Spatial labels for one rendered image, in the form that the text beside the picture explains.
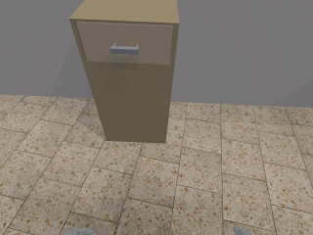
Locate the drawer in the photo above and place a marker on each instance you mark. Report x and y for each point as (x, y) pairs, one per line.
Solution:
(154, 41)

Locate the handle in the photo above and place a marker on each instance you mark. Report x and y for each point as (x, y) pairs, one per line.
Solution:
(128, 50)

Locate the cabinet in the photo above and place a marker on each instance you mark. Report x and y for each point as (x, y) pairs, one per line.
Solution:
(132, 99)

